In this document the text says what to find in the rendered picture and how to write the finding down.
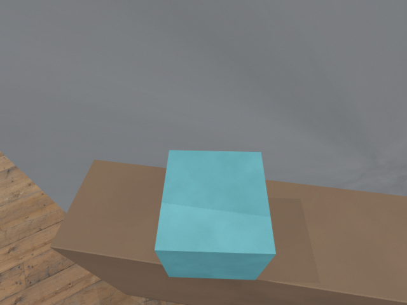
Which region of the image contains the pedestal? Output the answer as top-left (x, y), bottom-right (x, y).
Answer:
top-left (50, 159), bottom-right (407, 305)

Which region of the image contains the carton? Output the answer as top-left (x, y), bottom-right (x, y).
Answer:
top-left (155, 150), bottom-right (276, 280)

